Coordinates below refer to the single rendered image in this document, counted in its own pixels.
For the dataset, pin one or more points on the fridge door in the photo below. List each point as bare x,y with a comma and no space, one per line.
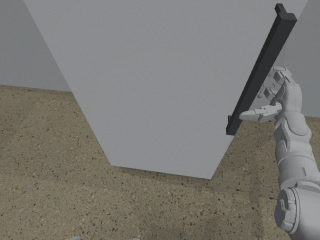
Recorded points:
157,79

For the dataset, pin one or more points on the robot right upper arm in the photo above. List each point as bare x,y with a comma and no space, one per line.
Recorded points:
298,213

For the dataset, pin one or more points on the right robot forearm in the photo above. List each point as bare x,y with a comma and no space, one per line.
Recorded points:
293,152

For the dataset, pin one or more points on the handle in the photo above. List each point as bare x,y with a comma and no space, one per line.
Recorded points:
279,32

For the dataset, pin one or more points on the robot right hand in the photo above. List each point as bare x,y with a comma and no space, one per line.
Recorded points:
288,98

